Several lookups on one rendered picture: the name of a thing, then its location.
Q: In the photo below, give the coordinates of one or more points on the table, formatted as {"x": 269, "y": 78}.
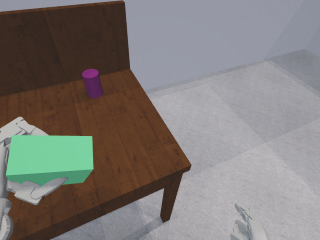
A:
{"x": 43, "y": 53}

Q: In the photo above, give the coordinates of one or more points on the sponge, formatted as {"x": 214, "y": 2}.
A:
{"x": 42, "y": 158}

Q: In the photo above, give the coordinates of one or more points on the left robot forearm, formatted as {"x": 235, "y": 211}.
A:
{"x": 6, "y": 222}

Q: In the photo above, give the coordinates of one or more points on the right robot hand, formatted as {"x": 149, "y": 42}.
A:
{"x": 254, "y": 230}

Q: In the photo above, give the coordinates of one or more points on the left robot hand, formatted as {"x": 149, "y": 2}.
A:
{"x": 28, "y": 191}

